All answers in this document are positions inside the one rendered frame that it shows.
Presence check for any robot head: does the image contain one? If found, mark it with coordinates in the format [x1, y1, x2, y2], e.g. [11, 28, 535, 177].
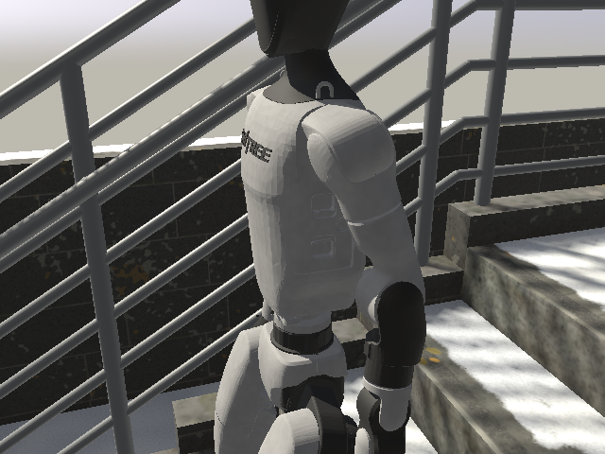
[250, 0, 360, 104]

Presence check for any left robot upper arm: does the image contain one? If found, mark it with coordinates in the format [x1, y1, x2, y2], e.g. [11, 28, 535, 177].
[302, 102, 425, 325]

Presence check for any left robot forearm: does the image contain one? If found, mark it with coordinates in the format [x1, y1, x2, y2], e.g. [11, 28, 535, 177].
[354, 281, 426, 454]

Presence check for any right robot thigh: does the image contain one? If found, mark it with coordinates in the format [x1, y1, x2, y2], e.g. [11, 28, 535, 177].
[214, 325, 277, 454]

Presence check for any right robot forearm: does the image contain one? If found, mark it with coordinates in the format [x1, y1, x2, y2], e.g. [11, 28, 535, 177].
[262, 299, 274, 322]

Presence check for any robot right hand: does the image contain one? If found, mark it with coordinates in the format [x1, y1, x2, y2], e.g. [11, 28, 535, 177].
[252, 315, 268, 328]

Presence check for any right robot upper arm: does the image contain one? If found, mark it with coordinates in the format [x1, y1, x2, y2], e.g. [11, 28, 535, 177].
[247, 85, 271, 111]

